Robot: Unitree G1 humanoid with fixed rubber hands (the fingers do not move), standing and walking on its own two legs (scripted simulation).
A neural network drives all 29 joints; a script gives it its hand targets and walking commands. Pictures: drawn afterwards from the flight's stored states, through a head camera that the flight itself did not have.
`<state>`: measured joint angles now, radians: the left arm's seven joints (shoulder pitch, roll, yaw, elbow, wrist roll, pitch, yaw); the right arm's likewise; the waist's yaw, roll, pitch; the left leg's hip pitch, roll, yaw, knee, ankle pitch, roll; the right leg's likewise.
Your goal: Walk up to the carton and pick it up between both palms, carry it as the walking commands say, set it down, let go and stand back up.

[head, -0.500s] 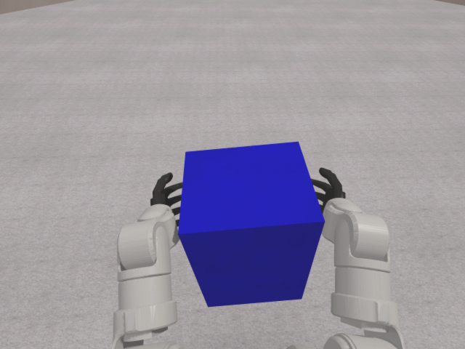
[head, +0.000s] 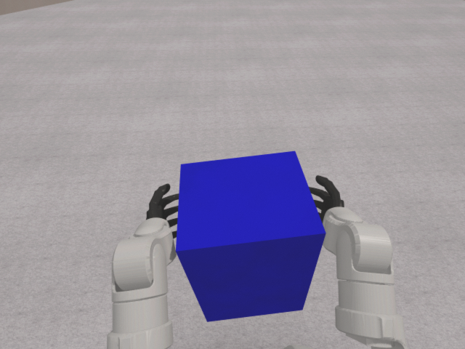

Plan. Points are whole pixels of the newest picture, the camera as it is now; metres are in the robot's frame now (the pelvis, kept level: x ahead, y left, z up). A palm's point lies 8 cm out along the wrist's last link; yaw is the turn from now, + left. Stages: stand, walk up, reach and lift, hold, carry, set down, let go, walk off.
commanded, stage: carry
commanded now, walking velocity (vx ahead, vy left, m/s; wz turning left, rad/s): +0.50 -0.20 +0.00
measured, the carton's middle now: (247, 243) +0.29 +0.00 +0.03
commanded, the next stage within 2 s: none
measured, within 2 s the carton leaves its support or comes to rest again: neither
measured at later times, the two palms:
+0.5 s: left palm (223, 188) +0.35 +0.04 +0.11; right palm (382, 189) +0.34 -0.24 +0.11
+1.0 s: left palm (256, 127) +0.54 -0.03 +0.10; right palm (381, 129) +0.53 -0.31 +0.10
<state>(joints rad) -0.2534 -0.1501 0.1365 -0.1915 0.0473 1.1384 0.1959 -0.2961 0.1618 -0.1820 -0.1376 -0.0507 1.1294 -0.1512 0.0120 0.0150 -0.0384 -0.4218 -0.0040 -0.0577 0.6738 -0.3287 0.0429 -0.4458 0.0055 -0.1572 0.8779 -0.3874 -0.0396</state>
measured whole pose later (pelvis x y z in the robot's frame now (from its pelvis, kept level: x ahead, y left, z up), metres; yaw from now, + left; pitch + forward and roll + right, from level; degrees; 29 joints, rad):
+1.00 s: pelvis +0.26 -0.15 +0.01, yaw -3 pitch +3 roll +1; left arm -0.15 -0.13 0.04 -0.36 0.05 1.19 0.19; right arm -0.18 0.14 -0.11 -0.33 -0.02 1.19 -0.16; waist 0.01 -0.01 -0.10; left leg -0.43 0.09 0.00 1.01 -0.39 -0.08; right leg -0.27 0.01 -0.17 0.55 -0.35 -0.08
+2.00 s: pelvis +0.73 -0.24 -0.01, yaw -4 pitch +5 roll +2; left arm -0.15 -0.13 0.04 -0.37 0.05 1.14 0.18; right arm -0.17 0.14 -0.10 -0.36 -0.02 1.16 -0.17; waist 0.00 -0.02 -0.08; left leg -0.30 0.00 0.06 0.71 -0.45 0.01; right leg -0.24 -0.04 -0.11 0.66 -0.48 -0.02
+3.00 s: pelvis +1.23 -0.27 -0.04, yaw -4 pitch +4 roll +3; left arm -0.11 -0.13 0.04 -0.26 0.05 0.93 0.16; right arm -0.13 0.13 -0.08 -0.25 -0.02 0.94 -0.16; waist -0.01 -0.04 -0.05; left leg -0.50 -0.08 0.07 0.93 -0.49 0.06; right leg -0.26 0.02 -0.06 1.18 -0.65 -0.04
